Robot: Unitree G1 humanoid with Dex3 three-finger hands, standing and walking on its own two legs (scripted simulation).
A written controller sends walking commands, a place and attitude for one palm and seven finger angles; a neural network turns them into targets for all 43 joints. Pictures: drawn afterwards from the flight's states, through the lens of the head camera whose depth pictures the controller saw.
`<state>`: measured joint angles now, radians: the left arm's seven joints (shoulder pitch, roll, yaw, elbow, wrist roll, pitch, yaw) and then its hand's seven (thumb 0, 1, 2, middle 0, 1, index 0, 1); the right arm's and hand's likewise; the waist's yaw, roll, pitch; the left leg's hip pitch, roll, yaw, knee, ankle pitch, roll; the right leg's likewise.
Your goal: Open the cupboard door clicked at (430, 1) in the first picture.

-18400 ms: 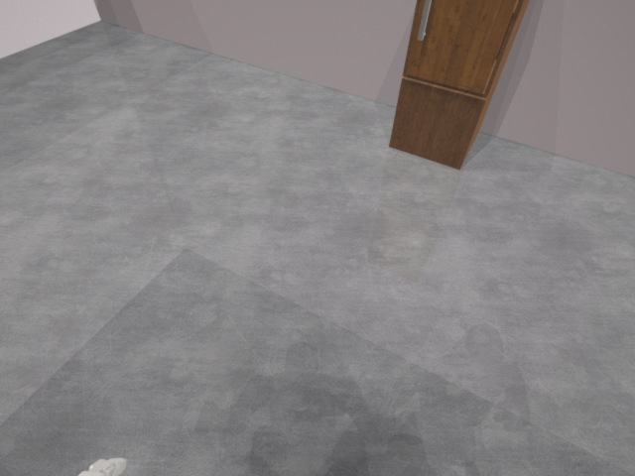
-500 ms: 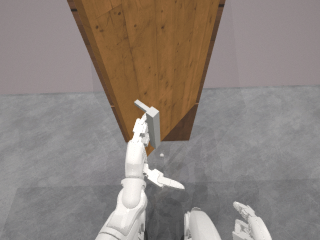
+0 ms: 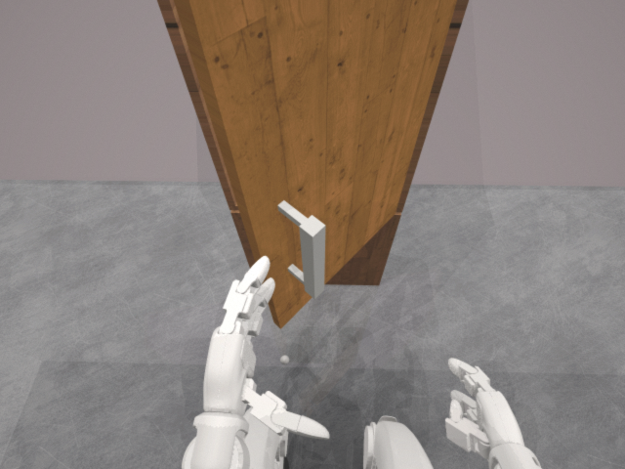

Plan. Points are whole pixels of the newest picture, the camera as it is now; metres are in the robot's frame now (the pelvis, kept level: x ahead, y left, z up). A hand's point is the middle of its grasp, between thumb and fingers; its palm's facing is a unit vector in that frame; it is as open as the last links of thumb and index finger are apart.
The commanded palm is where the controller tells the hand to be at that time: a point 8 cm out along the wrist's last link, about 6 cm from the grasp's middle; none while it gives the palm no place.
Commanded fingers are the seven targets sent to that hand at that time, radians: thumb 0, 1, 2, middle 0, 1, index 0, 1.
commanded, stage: slide the hand sideways off the handle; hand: left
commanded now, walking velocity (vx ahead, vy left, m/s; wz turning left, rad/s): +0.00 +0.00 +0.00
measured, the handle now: (302, 253) +0.37 +0.04 +0.04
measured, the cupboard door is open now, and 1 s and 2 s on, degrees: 48 48 48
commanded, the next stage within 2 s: draw the hand back to the body in 0.30 s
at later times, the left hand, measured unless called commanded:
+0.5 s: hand (259, 376) +0.22 +0.08 +0.04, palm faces -0.03 -1.00 +0.00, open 16.3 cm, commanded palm +0.19 +0.14 +0.06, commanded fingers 0.00 -0.50 0.30 -0.15 -0.30 -0.15 -0.30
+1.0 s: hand (142, 363) +0.21 +0.16 +0.14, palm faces +0.06 -0.98 -0.21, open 15.8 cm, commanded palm +0.18 +0.21 +0.17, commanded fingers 0.00 -0.12 0.47 -0.16 -0.30 -0.16 -0.30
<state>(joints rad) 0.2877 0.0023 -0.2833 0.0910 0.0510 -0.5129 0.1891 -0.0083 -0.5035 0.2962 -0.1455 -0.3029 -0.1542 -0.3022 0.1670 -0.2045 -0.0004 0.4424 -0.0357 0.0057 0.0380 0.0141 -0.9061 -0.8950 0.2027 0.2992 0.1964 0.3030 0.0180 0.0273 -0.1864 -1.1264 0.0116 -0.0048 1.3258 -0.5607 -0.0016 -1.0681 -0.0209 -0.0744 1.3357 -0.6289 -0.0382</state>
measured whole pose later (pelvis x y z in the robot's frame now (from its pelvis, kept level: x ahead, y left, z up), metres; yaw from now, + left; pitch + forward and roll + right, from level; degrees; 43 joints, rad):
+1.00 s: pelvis +0.02 +0.00 +0.07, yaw +0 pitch +10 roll -1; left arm 0.62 0.25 0.00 -0.35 -0.08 -0.18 0.02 -0.01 -0.39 0.34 -0.15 -0.30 -0.16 -0.30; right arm 0.28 -0.23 0.01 0.39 0.03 -0.01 -0.09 0.02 -0.90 -0.90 0.20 0.30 0.20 0.30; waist 0.02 0.05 -0.15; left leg -0.70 0.03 -0.01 1.01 -0.48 -0.01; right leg -0.64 0.01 -0.08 0.98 -0.52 -0.03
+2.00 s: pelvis +0.04 +0.02 +0.13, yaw -2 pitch -4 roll -1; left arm 0.48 0.34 0.33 -0.41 -0.07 -0.07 0.11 0.02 0.88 0.89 -0.21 -0.30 -0.21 -0.30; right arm 0.20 -0.23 0.02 0.63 0.00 -0.11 -0.08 0.02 -0.90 -0.90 0.20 0.30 0.20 0.30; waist 0.07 0.06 0.02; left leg -0.11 0.01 0.04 0.43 -0.25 0.02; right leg -0.05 0.00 -0.03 0.39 -0.26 0.00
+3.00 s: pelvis -0.08 +0.03 +0.11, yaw +1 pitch -1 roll -2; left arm 0.53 0.38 0.42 -0.54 -0.03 -0.23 0.16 0.02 0.88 0.89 -0.21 -0.30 -0.21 -0.30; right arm 0.19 -0.22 0.00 0.61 -0.01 -0.09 -0.06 0.02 -0.90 -0.89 0.21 0.30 0.20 0.30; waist 0.02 0.02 0.06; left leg -0.47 -0.01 0.01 0.67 -0.33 0.02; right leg -0.37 0.03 0.02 0.57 -0.18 0.01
